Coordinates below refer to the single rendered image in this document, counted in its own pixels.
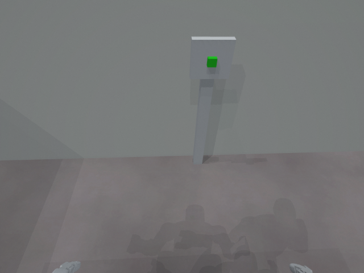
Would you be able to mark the button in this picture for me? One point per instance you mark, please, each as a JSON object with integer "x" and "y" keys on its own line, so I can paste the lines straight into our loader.
{"x": 212, "y": 61}

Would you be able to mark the left robot hand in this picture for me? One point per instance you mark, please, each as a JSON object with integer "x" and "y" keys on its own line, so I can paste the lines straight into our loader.
{"x": 68, "y": 267}

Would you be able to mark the panel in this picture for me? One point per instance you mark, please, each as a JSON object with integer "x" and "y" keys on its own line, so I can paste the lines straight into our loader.
{"x": 201, "y": 48}

